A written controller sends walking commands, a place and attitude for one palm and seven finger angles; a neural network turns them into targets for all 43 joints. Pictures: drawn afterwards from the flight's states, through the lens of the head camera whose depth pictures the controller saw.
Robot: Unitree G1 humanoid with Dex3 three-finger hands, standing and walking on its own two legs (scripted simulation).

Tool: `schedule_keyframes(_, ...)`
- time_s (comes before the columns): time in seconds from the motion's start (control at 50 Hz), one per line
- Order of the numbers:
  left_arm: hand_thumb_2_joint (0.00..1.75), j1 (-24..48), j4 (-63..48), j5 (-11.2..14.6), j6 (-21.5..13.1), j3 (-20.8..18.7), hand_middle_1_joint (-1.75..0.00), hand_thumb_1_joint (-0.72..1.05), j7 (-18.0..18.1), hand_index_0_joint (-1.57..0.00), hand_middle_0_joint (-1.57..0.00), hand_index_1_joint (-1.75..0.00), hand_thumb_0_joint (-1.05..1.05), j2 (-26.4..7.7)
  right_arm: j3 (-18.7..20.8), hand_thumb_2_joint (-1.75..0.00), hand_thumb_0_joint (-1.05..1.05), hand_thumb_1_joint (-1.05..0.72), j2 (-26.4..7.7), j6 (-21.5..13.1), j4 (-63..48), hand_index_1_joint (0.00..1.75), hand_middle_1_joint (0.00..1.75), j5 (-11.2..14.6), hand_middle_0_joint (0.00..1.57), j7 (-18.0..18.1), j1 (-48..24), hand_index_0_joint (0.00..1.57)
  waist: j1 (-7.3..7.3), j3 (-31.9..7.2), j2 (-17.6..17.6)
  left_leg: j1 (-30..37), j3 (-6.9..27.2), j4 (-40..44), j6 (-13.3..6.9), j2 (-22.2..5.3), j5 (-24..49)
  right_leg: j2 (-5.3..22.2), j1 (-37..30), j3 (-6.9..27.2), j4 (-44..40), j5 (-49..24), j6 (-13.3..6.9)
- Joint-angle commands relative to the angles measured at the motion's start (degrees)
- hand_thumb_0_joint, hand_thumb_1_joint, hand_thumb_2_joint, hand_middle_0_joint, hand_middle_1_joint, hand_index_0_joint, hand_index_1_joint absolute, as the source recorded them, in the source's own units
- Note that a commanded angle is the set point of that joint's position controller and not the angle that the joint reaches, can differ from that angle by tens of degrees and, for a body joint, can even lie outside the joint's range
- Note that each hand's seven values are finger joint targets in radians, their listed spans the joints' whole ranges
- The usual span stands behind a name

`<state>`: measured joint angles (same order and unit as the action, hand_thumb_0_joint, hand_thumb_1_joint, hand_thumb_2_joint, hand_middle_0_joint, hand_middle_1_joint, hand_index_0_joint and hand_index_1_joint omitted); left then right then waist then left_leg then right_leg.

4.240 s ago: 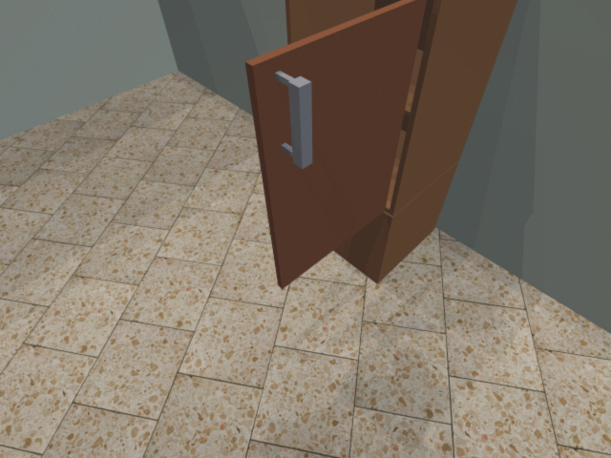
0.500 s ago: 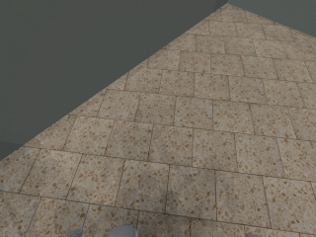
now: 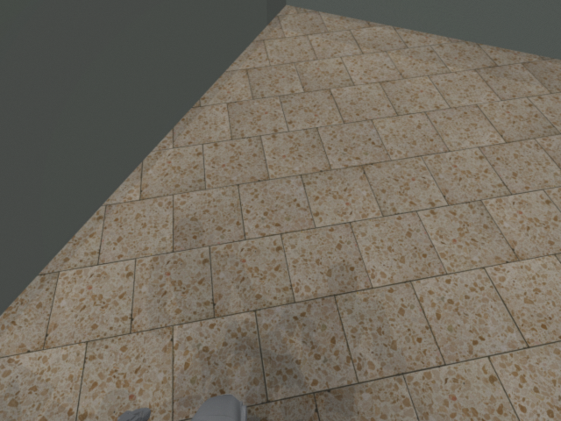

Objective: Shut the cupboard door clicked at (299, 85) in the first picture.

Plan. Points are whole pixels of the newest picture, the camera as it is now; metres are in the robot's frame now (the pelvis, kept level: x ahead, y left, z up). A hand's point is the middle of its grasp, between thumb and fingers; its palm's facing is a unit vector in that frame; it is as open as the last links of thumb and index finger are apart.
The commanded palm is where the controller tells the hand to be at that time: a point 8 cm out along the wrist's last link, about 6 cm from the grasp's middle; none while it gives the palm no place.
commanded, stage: walk around to get in front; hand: left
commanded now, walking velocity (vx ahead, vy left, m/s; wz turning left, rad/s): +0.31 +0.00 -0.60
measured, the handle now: out of the picture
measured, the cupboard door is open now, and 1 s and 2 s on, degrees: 88 88 88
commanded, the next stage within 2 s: walk to a spot facing it in 1.02 s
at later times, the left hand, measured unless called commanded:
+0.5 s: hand (248, 274) +0.38 +0.09 -0.15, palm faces -0.40 -0.89 -0.21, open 7.4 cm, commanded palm none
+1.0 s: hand (276, 238) +0.48 +0.04 -0.19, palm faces -0.42 -0.89 -0.20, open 7.3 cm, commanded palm none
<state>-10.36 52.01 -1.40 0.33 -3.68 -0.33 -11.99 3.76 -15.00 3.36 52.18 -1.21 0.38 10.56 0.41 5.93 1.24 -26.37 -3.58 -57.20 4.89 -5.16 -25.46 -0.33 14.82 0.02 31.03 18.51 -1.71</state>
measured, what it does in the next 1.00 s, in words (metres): walks ahead, turning right: left foot, then right foot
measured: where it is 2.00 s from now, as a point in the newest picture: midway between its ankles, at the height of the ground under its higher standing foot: (379, 293)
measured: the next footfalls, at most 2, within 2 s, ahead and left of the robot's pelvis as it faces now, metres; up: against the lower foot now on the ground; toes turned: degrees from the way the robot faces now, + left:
left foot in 0.16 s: +0.12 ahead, +0.14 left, +0.00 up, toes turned -2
right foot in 0.54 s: +0.26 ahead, -0.19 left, +0.00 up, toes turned -28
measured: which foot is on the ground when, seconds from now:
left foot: up 0.00-0.14, down 0.16-0.54, up 0.56-0.92, down 0.94-1.00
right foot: down 0.00-0.16, up 0.18-0.52, down 0.54-0.94, up 0.96-1.00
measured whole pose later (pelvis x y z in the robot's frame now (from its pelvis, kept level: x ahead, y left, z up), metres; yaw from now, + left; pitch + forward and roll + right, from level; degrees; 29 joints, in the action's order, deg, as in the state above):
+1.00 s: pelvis +0.40 -0.13 -0.01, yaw -29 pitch +0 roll +0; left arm -18.1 62.4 -0.9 -2.0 -3.6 -0.8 -11.9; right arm 1.9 -9.9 -3.9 53.5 -2.5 -0.5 7.2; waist -0.9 3.3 -1.5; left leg -21.8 -8.8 -35.0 -1.3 -4.5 -11.8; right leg -0.5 13.2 -1.2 53.6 27.0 -2.4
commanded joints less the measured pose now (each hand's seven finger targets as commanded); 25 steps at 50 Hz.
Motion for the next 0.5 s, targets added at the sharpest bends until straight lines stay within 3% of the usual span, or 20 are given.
schedule_keyframes(0.0, 0.9, -3.8, -1.2, -0.2, -1.6, -3.5, -0.3, 0.9, 0.0, -0.2, -0.2, -0.3, 0.0, -12.2, 0.5, -0.9, 0.0, -0.9, -2.1, -3.7, -6.5, 0.3, 0.3, 0.2, 0.2, -0.7, -4.2, 0.2, -2.79, -6.6, -9.4, -2.9, -0.4, 10.8, -0.2, 2.0, 2.3, 12.7, -9.6, 17.8, -13.6, -7.9, -9.6)
schedule_keyframes(0.04, 0.9, -4.1, -0.6, -0.3, -1.7, -3.6, -0.3, 0.9, -0.2, -0.2, -0.2, -0.3, 0.0, -12.4, 0.5, -0.9, 0.0, -0.9, -2.1, -4.5, -6.8, 0.3, 0.3, 0.4, 0.2, -0.7, -3.9, 0.2, -2.78, -6.8, -10.3, 0.5, -0.6, 16.4, -0.8, 3.2, 2.2, 12.2, -9.2, 19.2, -12.8, -6.5, -9.4)
schedule_keyframes(0.06, 0.9, -3.4, -0.6, -0.1, -1.7, -3.7, -0.3, 0.9, -0.4, -0.2, -0.2, -0.3, 0.0, -12.4, 0.4, -0.9, 0.0, -0.9, -2.4, -4.9, -6.4, 0.3, 0.3, 0.4, 0.2, -0.5, -2.8, 0.2, -1.94, -6.2, -10.5, 3.4, -1.0, 20.3, -0.9, 3.8, 3.9, 11.2, -7.6, 18.8, -11.8, -6.9, -8.8)
schedule_keyframes(0.08, 0.9, -2.2, -0.7, 0.1, -1.6, -3.7, -0.3, 0.9, -0.5, -0.2, -0.2, -0.3, 0.0, -11.8, 0.4, -0.9, 0.0, -0.9, -2.6, -5.3, -5.7, 0.3, 0.3, 0.3, 0.2, -0.2, -0.7, 0.2, -0.43, -6.0, -9.6, 9.5, -1.3, 25.5, -1.1, 4.3, 7.0, 9.9, -3.6, 18.6, -9.8, -6.4, -7.6)
schedule_keyframes(0.1, 0.9, -0.1, -1.1, 0.3, -1.7, -3.5, -0.3, 0.9, -0.6, -0.2, -0.2, -0.3, 0.0, -10.8, 0.6, -0.9, 0.0, -0.9, -3.9, -5.8, -4.0, 0.3, 0.3, 0.3, 0.2, 0.3, 4.1, 0.2, 2.39, -6.8, -6.8, 20.1, -1.4, 32.4, -1.6, 3.5, 10.4, 7.7, 3.6, 16.5, -5.6, -4.9, -5.5)
schedule_keyframes(0.12, 0.9, 0.3, -2.3, 0.6, -1.7, -2.7, -0.3, 0.9, -1.0, -0.2, -0.2, -0.3, 0.0, -6.6, 1.6, -0.9, 0.0, -0.9, -8.7, -6.6, -1.8, 0.3, 0.3, -0.4, 0.2, 1.1, 11.2, 0.2, 5.65, -9.6, 6.6, 32.1, 10.0, 38.2, -4.8, -6.2, 2.8, 1.0, 13.9, 10.7, 7.5, -0.1, -2.6)
schedule_keyframes(0.14, 0.9, 1.2, -4.2, 0.8, -2.0, -1.6, -0.3, 0.9, -1.7, -0.2, -0.2, -0.3, 0.0, -3.9, 2.8, -0.9, 0.0, -0.9, -14.0, -6.7, -1.0, 0.3, 0.3, -1.4, 0.2, 1.4, 18.3, 0.2, 7.72, -13.0, 19.8, 39.0, 29.4, 42.5, -11.9, -23.3, 1.9, -3.7, 25.1, 0.3, 27.1, 16.1, 0.9)
schedule_keyframes(0.16, 0.9, 5.2, -6.0, 0.2, -2.4, -2.1, -0.3, 0.9, -2.0, -0.2, -0.2, -0.3, 0.0, -5.6, 2.2, -0.9, 0.0, -0.9, -13.6, -6.5, -1.4, 0.3, 0.3, -1.4, 0.2, 1.5, 18.4, 0.2, 8.19, -8.9, 11.0, 34.1, 32.5, 44.1, -16.3, -27.1, 2.5, 1.0, 29.0, 3.1, 35.6, 15.4, 0.5)
schedule_keyframes(0.18, 0.9, 7.3, -4.9, -0.5, -2.5, -2.2, -0.3, 0.9, -2.2, -0.2, -0.2, -0.3, 0.0, -5.3, 1.3, -0.9, 0.0, -0.9, -10.1, -6.7, -1.4, 0.3, 0.3, -1.5, 0.2, 1.4, 16.5, 0.2, 6.52, -4.7, 7.7, 29.8, 27.7, 43.5, -14.3, -22.9, 10.0, 2.8, 30.3, 3.0, 41.0, 9.3, 0.9)
schedule_keyframes(0.22, 0.9, 6.0, -3.5, -0.5, -1.7, -1.9, -0.3, 0.9, -3.2, -0.2, -0.2, -0.3, 0.0, -3.5, -0.1, -0.9, 0.0, -0.9, -5.6, -7.3, -1.8, 0.3, 0.3, -1.1, 0.2, 1.5, 12.1, 0.2, 2.94, -1.5, 7.8, 26.0, 12.8, 42.6, -10.3, -17.4, 24.0, 5.4, 29.3, 1.3, 41.8, 2.0, 1.9)
schedule_keyframes(0.26, 0.9, 5.6, -3.2, -0.3, -1.0, -1.2, -0.3, 0.9, -3.8, -0.2, -0.2, -0.3, 0.0, -1.8, -0.4, -0.9, 0.0, -0.9, -4.6, -7.8, -0.5, 0.3, 0.3, -0.9, 0.2, 1.8, 13.4, 0.2, 2.46, -4.0, 9.1, 29.1, 3.0, 40.5, -8.6, -14.5, 36.0, 5.2, 28.3, -1.1, 37.4, -0.1, 2.4)
schedule_keyframes(0.3, 0.9, 7.5, -3.9, -0.3, -0.6, -0.7, -0.3, 0.9, -4.0, -0.2, -0.2, -0.3, 0.0, -0.9, -0.2, -0.9, 0.0, -0.9, -5.1, -7.7, 0.5, 0.3, 0.3, -0.9, 0.2, 1.6, 14.5, 0.2, 2.46, -4.6, 8.1, 28.4, -1.7, 41.2, -8.9, -14.3, 33.1, 5.6, 25.8, -2.6, 29.5, -1.4, 2.3)
schedule_keyframes(0.38, 0.9, 11.8, -5.2, -0.3, -0.4, -0.6, -0.3, 0.9, -4.0, -0.2, -0.2, -0.3, 0.0, -0.8, 0.2, -0.9, 0.0, -0.9, -5.5, -7.1, 1.4, 0.3, 0.3, -1.3, 0.2, 1.0, 14.6, 0.2, 2.74, -1.1, 7.5, 23.2, -6.6, 43.0, -8.8, -14.7, 26.0, 4.6, 18.3, -6.6, 14.3, -4.1, 1.3)
schedule_keyframes(0.42, 0.9, 11.0, -5.0, -0.4, -0.5, -0.8, -0.3, 0.9, -3.9, -0.2, -0.2, -0.3, 0.0, -1.9, 0.2, -0.9, 0.0, -0.9, -6.0, -6.7, 1.9, 0.3, 0.3, -1.4, 0.2, 0.7, 14.5, 0.2, 1.69, -1.3, 7.4, 22.7, -8.7, 40.2, -8.5, -15.0, 32.2, 2.6, 12.9, -8.6, 10.7, -3.4, 0.0)
schedule_keyframes(0.44, 0.9, 8.4, -4.5, -0.4, -0.8, -1.1, -0.3, 0.9, -3.6, -0.2, -0.2, -0.3, 0.0, -2.9, 0.3, -0.9, 0.0, -0.9, -6.5, -6.6, 2.0, 0.3, 0.3, -1.3, 0.2, 0.6, 14.1, 0.2, 0.16, -2.9, 6.5, 22.6, -9.7, 35.6, -8.0, -15.2, 38.8, 1.1, 7.8, -9.6, 8.8, -2.2, -1.0)
schedule_keyframes(0.46, 0.9, 2.7, -2.7, -0.4, -1.2, -1.6, -0.3, 0.9, -3.3, -0.2, -0.2, -0.3, 0.0, -3.9, 0.2, -0.9, 0.0, -0.9, -7.2, -6.5, 1.8, 0.3, 0.3, -1.0, 0.2, 0.6, 12.8, 0.2, -3.04, -5.5, 5.1, 19.9, -11.1, 27.7, -7.1, -14.0, 45.5, -0.8, -1.4, -10.6, 6.5, -3.3, -2.2)
schedule_keyframes(0.48, 0.9, -8.5, 0.6, -0.5, -1.9, -2.7, -0.3, 0.9, -2.8, -0.2, -0.2, -0.3, 0.0, -7.0, 0.0, -0.9, 0.0, -0.9, -7.3, -6.5, 0.9, 0.3, 0.3, -0.4, 0.2, 0.3, 9.7, 0.2, -8.81, -10.4, 1.5, 12.1, -13.1, 13.9, -4.9, -11.2, 45.5, -0.6, -17.8, -8.6, 3.2, -4.0, -4.1)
